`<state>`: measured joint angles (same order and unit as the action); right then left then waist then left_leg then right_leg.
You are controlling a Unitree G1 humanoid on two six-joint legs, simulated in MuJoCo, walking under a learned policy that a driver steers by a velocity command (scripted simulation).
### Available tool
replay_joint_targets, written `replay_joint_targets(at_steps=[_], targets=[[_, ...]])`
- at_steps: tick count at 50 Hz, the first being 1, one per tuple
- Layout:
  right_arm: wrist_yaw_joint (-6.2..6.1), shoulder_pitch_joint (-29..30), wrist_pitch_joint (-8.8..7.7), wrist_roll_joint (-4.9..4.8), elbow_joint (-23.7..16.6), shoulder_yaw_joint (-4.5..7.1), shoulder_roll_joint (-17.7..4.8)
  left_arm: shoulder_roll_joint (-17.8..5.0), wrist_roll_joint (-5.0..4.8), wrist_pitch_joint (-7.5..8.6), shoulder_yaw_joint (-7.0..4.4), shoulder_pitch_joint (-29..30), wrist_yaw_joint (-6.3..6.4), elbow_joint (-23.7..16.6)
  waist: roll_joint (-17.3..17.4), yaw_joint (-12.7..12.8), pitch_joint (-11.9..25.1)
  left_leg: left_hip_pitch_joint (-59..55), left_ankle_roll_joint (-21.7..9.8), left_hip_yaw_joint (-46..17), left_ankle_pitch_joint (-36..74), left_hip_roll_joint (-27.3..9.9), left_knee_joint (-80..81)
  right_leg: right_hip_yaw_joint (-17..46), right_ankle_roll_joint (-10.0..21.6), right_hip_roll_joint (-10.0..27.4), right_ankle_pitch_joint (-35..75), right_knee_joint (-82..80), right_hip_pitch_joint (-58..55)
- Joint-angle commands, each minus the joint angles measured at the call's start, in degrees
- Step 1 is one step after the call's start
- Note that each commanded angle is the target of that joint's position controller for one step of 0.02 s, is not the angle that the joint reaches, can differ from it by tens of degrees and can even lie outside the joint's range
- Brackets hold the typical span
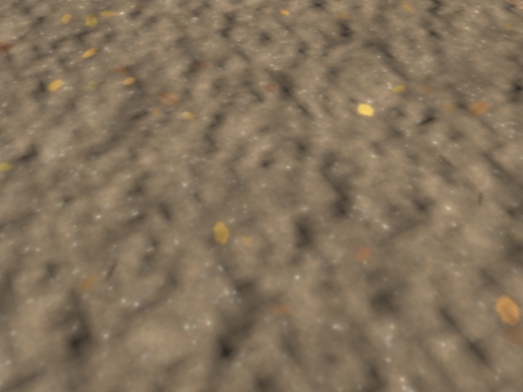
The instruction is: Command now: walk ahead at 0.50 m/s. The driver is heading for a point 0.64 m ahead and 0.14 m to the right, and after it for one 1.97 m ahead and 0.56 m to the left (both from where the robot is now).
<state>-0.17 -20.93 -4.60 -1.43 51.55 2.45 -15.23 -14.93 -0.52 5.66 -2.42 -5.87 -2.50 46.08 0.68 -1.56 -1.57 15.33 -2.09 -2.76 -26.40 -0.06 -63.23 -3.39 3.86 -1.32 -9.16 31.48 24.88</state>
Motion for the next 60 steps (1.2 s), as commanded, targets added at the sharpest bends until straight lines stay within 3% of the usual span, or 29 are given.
replay_joint_targets(at_steps=[1,2,4,7,12,16,20,22,23,24,25,26,27,28,29,31,35,41,45,47,49,51,52,53,54,55,56,57,60], targets=[[-0.48,4.03,-1.95,0.37,-5.64,1.88,-7.29,-6.1,0.44,0.26,-1.64,-6.29,0.24,-0.95,-2.35,3.35,4.94,23.95,-0.65,-2.03,8.09,-6.57,-6.59,23.42,9.84,16.52,3.79,-17.62,-22.49],[-0.46,2.61,-1.27,0.59,-5.46,1.97,-6.41,-5.2,1.08,0.49,-1.35,-5.49,0.18,-0.82,-3.99,1.54,4.8,20.4,-0.57,-2.48,10.15,-7.89,-4.88,20.51,9.51,15.14,6.21,-19.22,-18.94],[-0.59,1.13,-0.05,0.62,-5.05,1.76,-4.32,-5.44,0.85,1.06,-1.5,-6.12,0.15,0.09,-4.5,0.35,4.13,18.34,0.17,-1.77,11.55,-8.45,-2.02,16.78,10.28,14.03,9.62,-21.87,-15.63],[-0.82,6.22,0.59,1.24,-6.88,1.78,-4.03,-7.41,0.66,1.07,-2.02,-8.46,1.03,1.64,-3.41,0.9,1.31,23.38,1.81,-1.1,17.78,-9.1,4.91,12.96,10.63,13.71,14.05,-24.02,-15.36],[0.0,15.75,-0.16,1.12,-9.22,1.09,-2.32,-8.38,0.06,0.11,-2.01,-12.67,2.11,3.46,-3.44,4.06,-0.51,23.57,2.06,1.09,31.35,-7.24,22.06,7.6,7.82,11.28,13.85,-24.73,-18.03],[1.22,22.75,-0.73,0.51,-11.54,0.64,-2.18,-9.03,-0.36,-0.72,-2.09,-16.9,2.24,5.61,-3.56,6.64,-2.51,24.09,1.53,2.35,31.58,-5.44,29.77,7.64,7.73,13.24,12.01,-23.14,-23.78],[2.6,24.23,-1.45,0.3,-13.17,0.86,-3.59,-10.03,-0.64,-1.91,-2.59,-17.26,2.79,6.78,-4.81,5.24,-2.29,22.52,-0.96,2.51,24.37,-3.98,33.75,8.65,6.57,16.52,18.33,-18.29,-30.26],[2.53,16.76,-1.62,0.51,-11.25,2.08,-6.03,-10.89,-0.67,-2.36,-2.82,-14.74,2.99,6.36,-6.0,0.42,2.45,10.26,-3.09,5.22,22.39,-0.78,35.61,6.83,4.92,15.05,33.95,-9.96,-29.9],[2.01,7.48,-1.63,0.78,-8.41,3.54,-8.75,-9.42,-0.43,-2.55,-2.25,-14.56,2.99,6.04,-4.72,-3.69,8.24,-4.05,-4.92,5.0,24.05,-0.6,35.8,5.28,3.36,11.86,36.23,0.89,-24.96],[1.21,-3.45,-1.48,1.66,-6.61,4.76,-13.31,-6.77,0.83,-2.36,-1.04,-15.02,2.97,4.47,2.45,-7.11,17.38,-22.92,-8.75,-8.05,25.25,-12.4,34.14,3.04,1.32,7.77,18.19,19.66,-11.68],[1.55,-4.79,-1.25,1.76,-5.6,5.04,-15.51,0.64,0.04,-1.16,0.93,-22.7,2.39,4.69,17.31,-2.8,24.15,-39.58,-16.57,-33.99,13.39,-24.13,41.02,5.12,-1.42,-2.23,-22.33,37.31,10.12],[1.45,-4.12,-1.32,1.44,-6.26,3.58,-9.54,-6.72,-1.47,-0.23,-0.79,-18.55,2.26,5.41,9.79,-5.41,20.76,-36.17,-13.96,-34.57,7.53,-22.8,44.41,12.35,-0.65,0.53,-23.71,43.2,15.58],[1.18,0.26,-1.49,1.38,-6.74,2.92,-7.74,-9.12,-2.63,0.22,-1.67,-13.37,2.24,3.58,7.34,-4.6,12.48,-28.24,-11.23,-25.39,9.8,-21.25,45.84,11.4,-0.06,3.07,-18.17,43.24,18.16],[1.18,4.63,-1.64,1.5,-7.15,2.46,-6.55,-8.39,-2.35,0.13,-1.68,-11.11,2.62,3.23,3.24,-2.5,8.32,-20.1,-9.88,-18.9,14.63,-19.11,47.82,10.07,-0.45,5.94,-12.9,40.76,15.8],[1.34,7.41,-1.86,1.68,-7.12,2.1,-4.85,-7.68,-1.55,-0.39,-2.05,-10.45,2.89,3.36,2.95,-0.92,4.98,-14.2,-9.04,-13.78,17.63,-16.98,50.1,9.93,-0.86,7.52,-9.58,37.79,13.82],[1.43,9.32,-2.53,2.28,-6.42,1.93,-3.5,-5.35,-1.64,-2.03,-2.21,-13.35,2.84,4.21,4.97,1.63,3.66,-8.13,-8.36,-7.31,20.74,-14.76,53.68,10.12,-1.42,9.2,-5.96,35.66,8.5],[0.66,8.35,-3.04,2.61,-4.28,2.66,-5.28,-3.73,-1.3,-3.79,-2.5,-10.48,3.05,2.73,2.99,2.23,0.14,-6.51,-8.67,1.26,27.64,-14.37,56.34,11.1,-2.55,9.37,1.2,30.92,13.55],[-0.83,6.1,-2.03,2.21,-2.57,3.05,-7.18,-2.26,-0.52,-3.06,-1.98,-0.98,1.38,-0.78,1.62,-0.61,-2.48,-10.85,-6.9,10.2,30.61,-13.59,57.25,6.47,-2.68,8.23,13.99,13.75,15.18],[-1.11,2.06,-0.5,1.41,-0.76,3.57,-8.34,-1.47,-0.6,-3.02,-1.37,5.78,-0.06,-4.64,1.0,-3.0,-4.62,-19.38,-6.76,12.72,34.97,-16.24,54.35,3.07,-1.21,7.57,10.55,7.68,18.66],[-0.99,1.13,0.53,0.92,0.47,3.45,-8.29,-0.76,-0.05,-2.84,-1.2,6.81,-0.53,-5.95,1.17,-2.17,-5.14,-19.84,-6.62,13.18,48.65,-16.63,49.84,0.93,0.0,5.15,5.36,4.35,14.79],[-1.11,2.03,1.14,0.28,1.17,3.56,-9.83,-2.67,0.45,-2.44,-2.07,1.88,-0.64,-5.39,4.55,1.69,-0.73,-20.61,-5.59,12.4,67.79,-16.24,41.78,-1.39,1.83,1.12,1.62,2.72,4.95],[-0.92,3.5,1.17,-0.19,1.56,3.15,-9.97,-8.82,1.09,-2.06,-4.64,-12.11,0.53,-1.01,2.94,9.39,7.86,-12.86,-1.5,12.93,61.8,-11.15,23.29,0.77,5.05,1.33,21.87,-5.0,-18.34],[-0.3,1.87,0.3,1.96,-0.14,1.54,-5.43,-14.83,2.92,-2.35,-5.53,-18.65,1.91,0.43,-8.61,9.23,17.65,5.3,1.99,12.69,22.34,-3.9,1.31,16.22,11.6,17.05,53.63,2.33,-40.65],[0.53,-5.32,-0.62,0.36,2.27,0.24,-1.76,-13.37,3.12,-2.33,-4.29,-18.5,2.01,-0.06,-13.03,6.55,30.59,14.75,3.74,-0.92,-16.14,3.56,-14.11,34.36,21.63,29.66,63.49,-0.76,-50.89],[0.56,-0.81,-0.64,-1.78,2.67,2.32,-8.05,-10.97,2.18,-2.61,-3.96,-16.57,1.85,-0.97,-5.81,8.57,28.41,14.87,3.32,-7.16,-13.94,0.35,-14.8,25.98,18.29,25.79,57.91,-3.03,-43.68],[0.26,4.23,-0.25,-2.47,0.75,2.36,-7.31,-9.09,1.27,-2.36,-3.39,-10.81,1.86,-1.23,-6.23,6.58,18.22,19.5,2.99,-4.33,-10.79,-2.29,-11.46,18.46,14.78,22.91,48.74,-5.26,-35.95],[-0.56,5.43,0.56,-1.46,1.29,2.25,-5.52,-6.55,0.84,-1.98,-2.64,-6.6,1.77,-1.17,-2.57,4.18,11.6,19.3,3.48,-2.41,-6.84,-4.54,-7.2,14.3,11.84,19.91,40.44,-8.52,-26.96],[-1.3,4.6,1.88,-0.46,1.99,2.7,-5.33,-4.37,0.83,-1.65,-2.14,-3.55,1.76,-1.12,-3.43,2.05,8.49,15.72,3.95,-1.55,-3.29,-5.95,-4.63,10.81,10.2,18.16,35.23,-11.42,-19.64],[-2.14,0.51,4.97,0.04,2.42,2.95,-3.28,-4.95,2.68,-1.2,-2.35,0.88,1.95,-0.99,-5.81,-1.44,6.74,8.26,5.2,0.42,3.22,-5.33,-3.55,4.24,10.58,17.01,30.32,-16.59,-8.56]])
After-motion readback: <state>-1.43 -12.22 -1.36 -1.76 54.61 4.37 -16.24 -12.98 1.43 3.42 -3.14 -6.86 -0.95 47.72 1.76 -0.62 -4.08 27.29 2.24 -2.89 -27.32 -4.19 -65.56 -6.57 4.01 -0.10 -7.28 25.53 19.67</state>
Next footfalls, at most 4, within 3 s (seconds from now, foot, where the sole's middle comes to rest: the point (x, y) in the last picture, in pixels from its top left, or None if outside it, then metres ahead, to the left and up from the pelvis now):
0.46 left None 0.43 0.15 -0.76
1.02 right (320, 304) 0.69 -0.13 -0.76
1.54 left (231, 295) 0.72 0.11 -0.76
2.04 right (308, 274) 0.78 -0.11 -0.76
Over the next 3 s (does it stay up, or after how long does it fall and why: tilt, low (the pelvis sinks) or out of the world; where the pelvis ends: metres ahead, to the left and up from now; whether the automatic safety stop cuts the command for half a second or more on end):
stays up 0.73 0.05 0.02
